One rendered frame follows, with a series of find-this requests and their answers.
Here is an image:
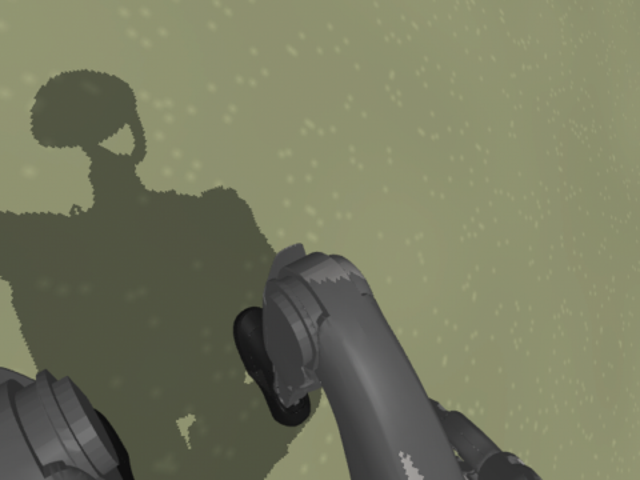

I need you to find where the right robot hand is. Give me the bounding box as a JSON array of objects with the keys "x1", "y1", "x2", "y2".
[{"x1": 429, "y1": 398, "x2": 502, "y2": 480}]

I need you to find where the left robot foot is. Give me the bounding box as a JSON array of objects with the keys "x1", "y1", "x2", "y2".
[{"x1": 94, "y1": 409, "x2": 135, "y2": 480}]

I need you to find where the right robot foot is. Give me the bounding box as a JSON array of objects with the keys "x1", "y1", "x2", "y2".
[{"x1": 233, "y1": 307, "x2": 311, "y2": 427}]

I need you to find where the right robot arm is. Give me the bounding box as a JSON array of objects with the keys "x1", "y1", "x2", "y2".
[{"x1": 478, "y1": 452, "x2": 542, "y2": 480}]

